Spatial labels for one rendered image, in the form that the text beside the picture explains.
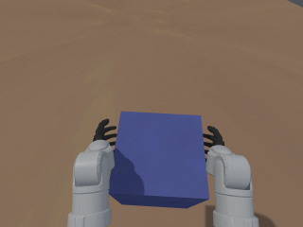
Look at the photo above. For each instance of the robot left forearm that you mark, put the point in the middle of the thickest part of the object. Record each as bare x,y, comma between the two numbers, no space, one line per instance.
90,184

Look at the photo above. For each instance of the robot right forearm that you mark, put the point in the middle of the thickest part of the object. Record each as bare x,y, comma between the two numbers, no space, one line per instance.
234,206

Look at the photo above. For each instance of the carton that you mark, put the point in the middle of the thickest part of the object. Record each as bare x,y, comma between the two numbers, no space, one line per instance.
159,160

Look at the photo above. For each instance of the right robot hand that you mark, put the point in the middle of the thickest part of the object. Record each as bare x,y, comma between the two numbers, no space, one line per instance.
216,138

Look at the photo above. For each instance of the left robot hand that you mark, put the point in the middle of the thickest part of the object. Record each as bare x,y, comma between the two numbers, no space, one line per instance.
100,131

